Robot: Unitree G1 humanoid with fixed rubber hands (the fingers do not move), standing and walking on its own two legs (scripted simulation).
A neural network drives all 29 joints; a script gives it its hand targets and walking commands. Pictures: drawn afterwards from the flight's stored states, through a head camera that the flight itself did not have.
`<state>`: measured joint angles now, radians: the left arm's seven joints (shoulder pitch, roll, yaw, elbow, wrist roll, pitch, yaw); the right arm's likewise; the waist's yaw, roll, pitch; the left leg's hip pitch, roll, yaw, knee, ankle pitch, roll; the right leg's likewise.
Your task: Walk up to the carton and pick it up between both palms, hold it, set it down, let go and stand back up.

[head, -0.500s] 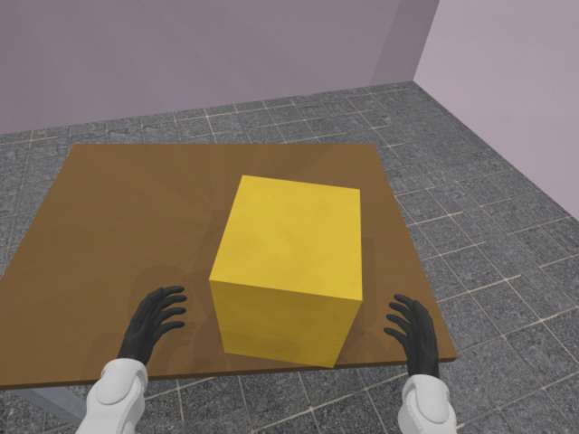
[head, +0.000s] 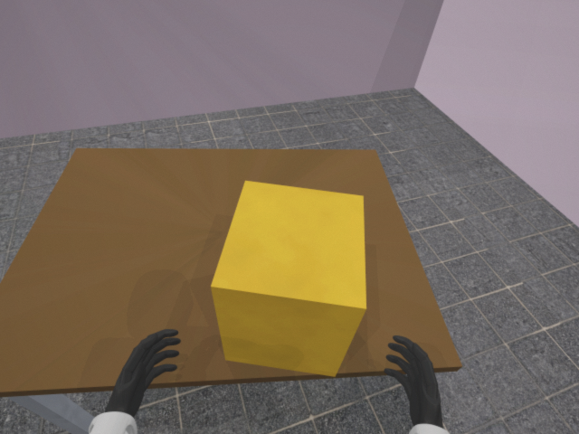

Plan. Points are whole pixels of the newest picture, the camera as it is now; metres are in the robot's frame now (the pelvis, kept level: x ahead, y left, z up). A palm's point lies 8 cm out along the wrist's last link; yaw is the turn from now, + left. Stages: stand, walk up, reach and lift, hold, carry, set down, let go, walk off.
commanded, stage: set down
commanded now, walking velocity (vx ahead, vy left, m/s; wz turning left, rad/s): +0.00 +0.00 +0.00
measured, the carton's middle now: (291, 281) +0.37 +0.01 -0.04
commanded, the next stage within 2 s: let go in 1.14 s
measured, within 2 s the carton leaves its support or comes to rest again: neither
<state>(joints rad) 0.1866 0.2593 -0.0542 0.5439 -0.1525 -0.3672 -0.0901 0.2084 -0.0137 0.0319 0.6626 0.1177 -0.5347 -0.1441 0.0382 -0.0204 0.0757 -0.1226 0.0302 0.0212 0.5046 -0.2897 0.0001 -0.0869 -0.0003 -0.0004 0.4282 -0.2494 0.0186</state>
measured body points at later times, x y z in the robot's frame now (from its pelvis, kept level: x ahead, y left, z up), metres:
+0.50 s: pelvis +0.02 -0.01 +0.01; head -0.01 +0.00 +0.45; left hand +0.20 +0.22 -0.06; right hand +0.19 -0.21 -0.06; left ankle +0.00 +0.11 -0.74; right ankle +0.00 -0.14 -0.74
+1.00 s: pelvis +0.01 -0.01 +0.01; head +0.00 -0.01 +0.46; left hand +0.18 +0.21 -0.08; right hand +0.17 -0.23 -0.08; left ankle +0.00 +0.11 -0.74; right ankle +0.00 -0.14 -0.74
